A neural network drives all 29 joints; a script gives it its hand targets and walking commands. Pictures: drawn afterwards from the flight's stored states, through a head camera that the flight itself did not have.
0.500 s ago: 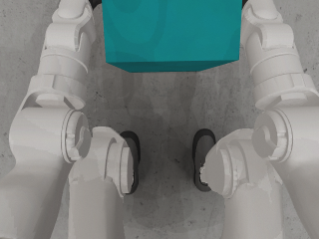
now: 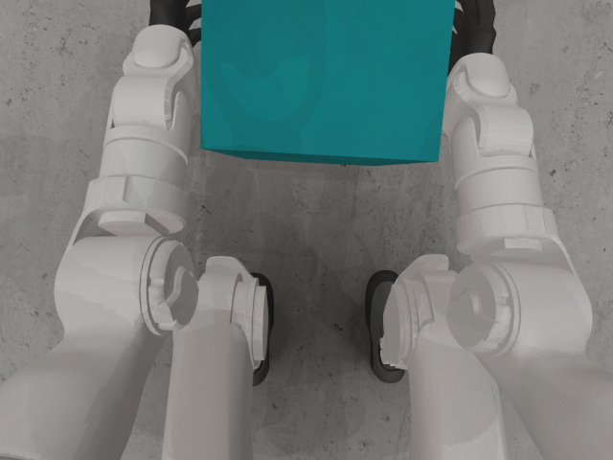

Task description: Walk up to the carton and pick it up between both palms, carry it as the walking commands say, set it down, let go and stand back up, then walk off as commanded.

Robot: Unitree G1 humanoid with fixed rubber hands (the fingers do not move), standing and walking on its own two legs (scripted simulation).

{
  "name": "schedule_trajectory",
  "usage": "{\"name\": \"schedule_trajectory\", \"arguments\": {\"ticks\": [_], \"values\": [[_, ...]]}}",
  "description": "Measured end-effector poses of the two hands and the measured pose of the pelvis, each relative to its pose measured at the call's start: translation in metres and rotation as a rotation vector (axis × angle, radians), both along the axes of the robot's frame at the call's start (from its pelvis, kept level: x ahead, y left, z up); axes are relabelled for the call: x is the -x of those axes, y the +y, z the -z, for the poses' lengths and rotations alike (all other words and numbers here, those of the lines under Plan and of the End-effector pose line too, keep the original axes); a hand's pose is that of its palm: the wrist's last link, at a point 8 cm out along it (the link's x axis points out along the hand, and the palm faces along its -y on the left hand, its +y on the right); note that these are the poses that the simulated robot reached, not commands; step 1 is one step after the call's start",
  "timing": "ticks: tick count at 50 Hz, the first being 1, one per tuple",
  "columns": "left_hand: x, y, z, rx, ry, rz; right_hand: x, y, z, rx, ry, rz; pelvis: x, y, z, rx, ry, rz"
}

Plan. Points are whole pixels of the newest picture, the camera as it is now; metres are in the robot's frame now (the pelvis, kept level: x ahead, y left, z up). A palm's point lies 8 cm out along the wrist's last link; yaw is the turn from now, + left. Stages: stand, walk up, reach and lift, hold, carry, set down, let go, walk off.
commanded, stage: reach and lift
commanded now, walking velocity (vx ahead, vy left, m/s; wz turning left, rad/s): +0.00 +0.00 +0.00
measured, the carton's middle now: (318, 74) +0.53 +0.02 -0.18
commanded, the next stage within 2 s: none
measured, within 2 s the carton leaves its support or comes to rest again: neither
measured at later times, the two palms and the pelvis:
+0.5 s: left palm (151, 21) +0.53 +0.16 -0.06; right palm (500, 44) +0.52 -0.13 -0.06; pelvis +0.00 +0.00 +0.04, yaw +0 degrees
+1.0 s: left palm out of the picture +0.51 +0.16 +0.02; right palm (570, 28) +0.50 -0.14 +0.02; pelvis +0.00 +0.00 +0.09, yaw +1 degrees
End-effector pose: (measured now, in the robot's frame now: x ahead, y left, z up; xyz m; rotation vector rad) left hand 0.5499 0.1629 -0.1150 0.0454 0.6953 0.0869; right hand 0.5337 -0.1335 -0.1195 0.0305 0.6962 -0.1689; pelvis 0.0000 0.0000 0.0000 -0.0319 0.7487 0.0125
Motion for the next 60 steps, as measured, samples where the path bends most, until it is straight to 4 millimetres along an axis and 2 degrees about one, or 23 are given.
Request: {"name": "schedule_trajectory", "arguments": {"ticks": [18,35,60], "values": [[0.008,0.000,-0.033,0.015,-0.003,-0.006,0.005,0.000,-0.038,0.002,-0.003,0.004,-0.004,0.001,-0.026,0.004,0.040,0.002],[0.024,-0.002,-0.095,0.029,0.002,-0.019,0.021,-0.003,-0.101,-0.007,0.001,0.007,0.000,0.000,-0.065,0.003,0.036,-0.006],[0.044,-0.005,-0.170,0.037,-0.001,-0.023,0.039,-0.006,-0.177,-0.008,-0.004,0.003,-0.009,-0.002,-0.116,-0.004,-0.003,-0.009]]}}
